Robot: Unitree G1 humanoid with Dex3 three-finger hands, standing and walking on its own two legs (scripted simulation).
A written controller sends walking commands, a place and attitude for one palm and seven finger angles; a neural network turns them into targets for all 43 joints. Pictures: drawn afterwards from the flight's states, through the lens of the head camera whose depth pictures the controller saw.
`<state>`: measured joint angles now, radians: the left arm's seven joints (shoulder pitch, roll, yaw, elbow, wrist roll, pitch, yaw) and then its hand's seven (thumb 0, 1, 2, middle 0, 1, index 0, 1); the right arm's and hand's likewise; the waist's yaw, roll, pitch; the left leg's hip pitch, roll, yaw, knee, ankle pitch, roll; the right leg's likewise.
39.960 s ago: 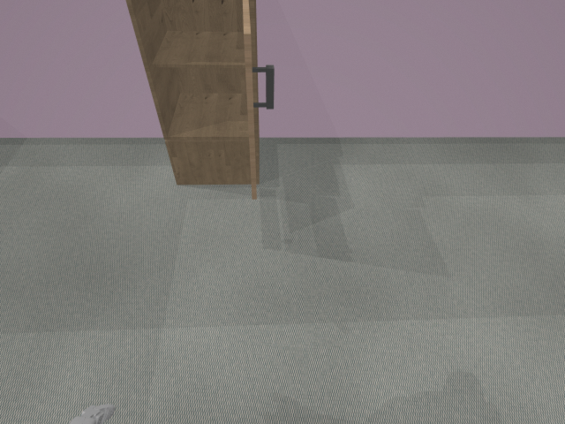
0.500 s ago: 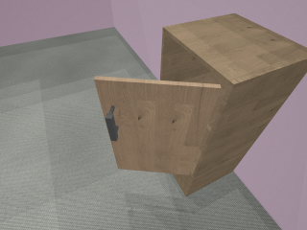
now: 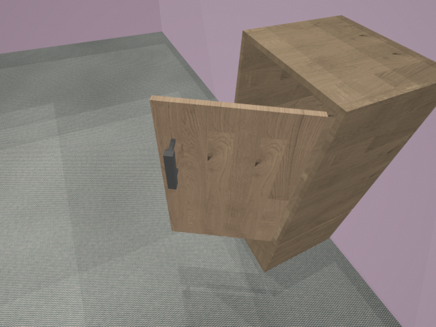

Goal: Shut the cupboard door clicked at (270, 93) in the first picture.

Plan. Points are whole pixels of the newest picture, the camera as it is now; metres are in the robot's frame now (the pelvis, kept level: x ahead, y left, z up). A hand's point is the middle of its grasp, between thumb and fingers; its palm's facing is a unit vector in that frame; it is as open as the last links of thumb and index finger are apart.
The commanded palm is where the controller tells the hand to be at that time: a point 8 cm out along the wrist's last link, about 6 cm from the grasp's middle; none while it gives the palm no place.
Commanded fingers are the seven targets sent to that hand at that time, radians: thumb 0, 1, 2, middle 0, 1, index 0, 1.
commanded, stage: come to a stop and stand still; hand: left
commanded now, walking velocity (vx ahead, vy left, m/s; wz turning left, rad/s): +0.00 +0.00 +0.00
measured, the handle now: (172, 164) +0.49 +0.14 -0.03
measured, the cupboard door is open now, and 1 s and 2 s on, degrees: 59 59 59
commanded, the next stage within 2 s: look again from close up in 0.36 s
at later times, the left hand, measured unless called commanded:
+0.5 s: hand out of the picture +0.00 +0.18 -0.16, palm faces -0.03 -0.98 -0.21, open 7.4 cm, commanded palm none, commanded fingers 0.00 0.90 0.90 -0.20 -0.30 -0.20 -0.30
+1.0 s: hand out of the picture +0.07 +0.14 -0.17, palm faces -0.02 -0.97 -0.22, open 7.3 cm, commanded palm none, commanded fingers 0.00 0.90 0.90 -0.20 -0.30 -0.20 -0.30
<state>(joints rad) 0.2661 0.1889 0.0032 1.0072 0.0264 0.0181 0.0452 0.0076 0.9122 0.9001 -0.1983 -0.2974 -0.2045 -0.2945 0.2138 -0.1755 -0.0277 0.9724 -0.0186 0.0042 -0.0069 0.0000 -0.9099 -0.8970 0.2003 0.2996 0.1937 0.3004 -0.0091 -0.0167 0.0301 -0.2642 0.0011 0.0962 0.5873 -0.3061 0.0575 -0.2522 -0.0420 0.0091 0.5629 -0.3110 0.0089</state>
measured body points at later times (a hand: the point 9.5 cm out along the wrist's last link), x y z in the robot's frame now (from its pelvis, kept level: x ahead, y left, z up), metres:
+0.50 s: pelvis +0.01 +0.01 +0.01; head +0.03 +0.00 +0.46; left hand +0.00 +0.24 -0.15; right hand +0.03 -0.22 -0.15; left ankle +0.01 +0.08 -0.73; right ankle +0.01 -0.16 -0.73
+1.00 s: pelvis +0.05 -0.04 +0.01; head +0.07 -0.04 +0.46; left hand +0.07 +0.20 -0.15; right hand +0.07 -0.26 -0.15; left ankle +0.01 +0.08 -0.73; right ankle +0.01 -0.16 -0.73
